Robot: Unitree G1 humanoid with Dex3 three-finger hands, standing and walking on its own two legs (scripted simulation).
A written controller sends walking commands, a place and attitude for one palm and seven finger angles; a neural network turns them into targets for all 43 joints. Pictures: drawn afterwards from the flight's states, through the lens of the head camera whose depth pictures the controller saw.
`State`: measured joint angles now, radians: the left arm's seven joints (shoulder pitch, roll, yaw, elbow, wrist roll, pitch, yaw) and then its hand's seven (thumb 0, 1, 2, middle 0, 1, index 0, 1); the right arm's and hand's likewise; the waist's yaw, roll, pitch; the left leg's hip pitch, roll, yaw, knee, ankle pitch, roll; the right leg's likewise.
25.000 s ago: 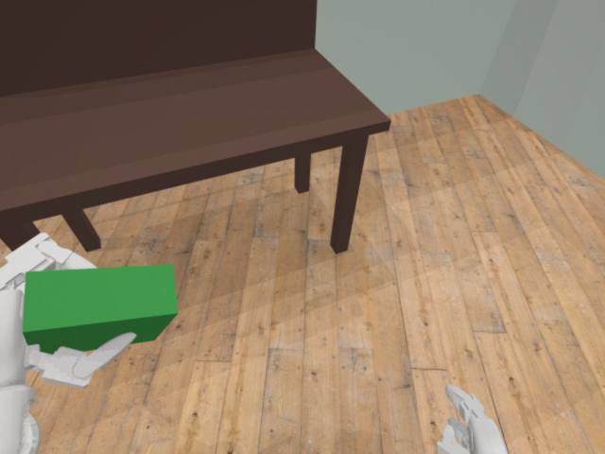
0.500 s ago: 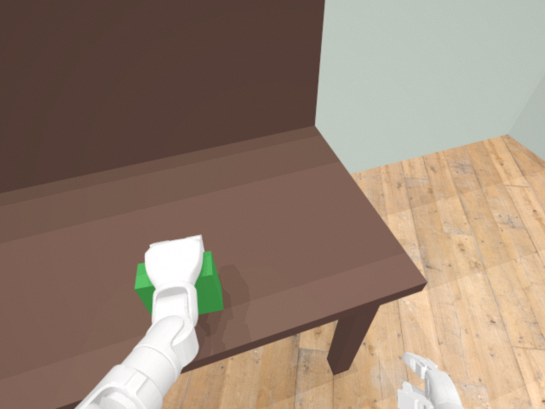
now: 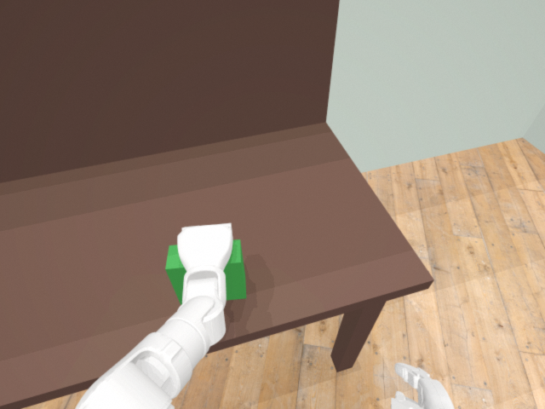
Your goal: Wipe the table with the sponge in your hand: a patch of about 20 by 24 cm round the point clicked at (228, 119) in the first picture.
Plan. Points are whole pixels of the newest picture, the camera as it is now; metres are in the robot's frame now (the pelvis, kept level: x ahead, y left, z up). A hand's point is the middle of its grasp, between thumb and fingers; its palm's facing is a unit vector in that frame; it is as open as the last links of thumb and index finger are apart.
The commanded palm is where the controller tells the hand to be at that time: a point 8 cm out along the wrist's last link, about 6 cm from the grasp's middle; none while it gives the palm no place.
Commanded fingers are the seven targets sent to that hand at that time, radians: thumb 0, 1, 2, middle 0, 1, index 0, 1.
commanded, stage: slide across to the third lane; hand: left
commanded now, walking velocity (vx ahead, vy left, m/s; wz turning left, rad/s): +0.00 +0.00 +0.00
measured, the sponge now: (211, 278) +0.34 +0.16 -0.06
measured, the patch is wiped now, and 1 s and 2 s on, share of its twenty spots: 0.90 0.90 0.90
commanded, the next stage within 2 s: wipe forward along the third lane in 0.86 s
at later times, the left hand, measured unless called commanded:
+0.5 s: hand (219, 265) +0.35 +0.14 -0.02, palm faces -0.09 +0.00 -1.00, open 9.4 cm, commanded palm +0.31 +0.11 +0.02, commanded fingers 0.00 0.10 1.30 -1.20 -1.60 -1.20 -1.60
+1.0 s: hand (220, 263) +0.36 +0.14 -0.02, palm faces -0.11 +0.00 -0.99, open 9.4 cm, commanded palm +0.33 +0.11 +0.02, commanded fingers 0.00 0.10 1.30 -1.20 -1.60 -1.20 -1.60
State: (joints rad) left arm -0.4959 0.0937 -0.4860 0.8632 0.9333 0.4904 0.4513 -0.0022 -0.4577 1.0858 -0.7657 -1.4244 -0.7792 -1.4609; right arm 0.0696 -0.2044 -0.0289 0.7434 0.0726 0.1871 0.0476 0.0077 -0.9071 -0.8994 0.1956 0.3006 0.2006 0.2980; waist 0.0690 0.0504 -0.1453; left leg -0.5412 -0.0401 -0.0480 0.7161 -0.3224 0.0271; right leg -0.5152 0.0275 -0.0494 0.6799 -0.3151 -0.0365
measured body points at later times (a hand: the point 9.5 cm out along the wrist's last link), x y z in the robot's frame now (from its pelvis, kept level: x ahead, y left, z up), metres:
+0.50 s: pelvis -0.01 -0.01 +0.00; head +0.01 -0.02 +0.45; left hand +0.35 +0.14 +0.04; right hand +0.15 -0.25 -0.12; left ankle +0.02 +0.10 -0.72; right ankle +0.01 -0.10 -0.72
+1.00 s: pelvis +0.00 -0.01 +0.00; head +0.01 -0.03 +0.45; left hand +0.36 +0.14 +0.03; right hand +0.17 -0.23 -0.12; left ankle +0.02 +0.10 -0.72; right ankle +0.01 -0.10 -0.72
